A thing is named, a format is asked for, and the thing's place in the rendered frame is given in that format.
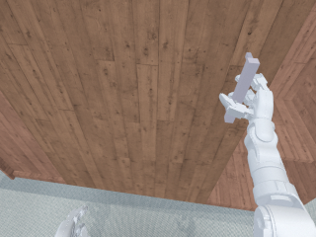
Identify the wardrobe door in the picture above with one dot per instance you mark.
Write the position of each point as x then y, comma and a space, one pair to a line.
123, 95
18, 148

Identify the handle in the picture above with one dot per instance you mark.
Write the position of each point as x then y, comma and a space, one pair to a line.
246, 77

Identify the right robot hand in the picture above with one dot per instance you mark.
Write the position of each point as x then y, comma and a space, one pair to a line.
262, 103

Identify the right robot forearm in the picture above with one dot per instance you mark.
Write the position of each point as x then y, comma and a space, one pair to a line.
271, 184

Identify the left robot hand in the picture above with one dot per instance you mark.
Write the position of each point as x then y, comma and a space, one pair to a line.
67, 227

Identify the right robot upper arm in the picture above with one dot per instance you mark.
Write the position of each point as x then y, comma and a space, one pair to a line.
282, 221

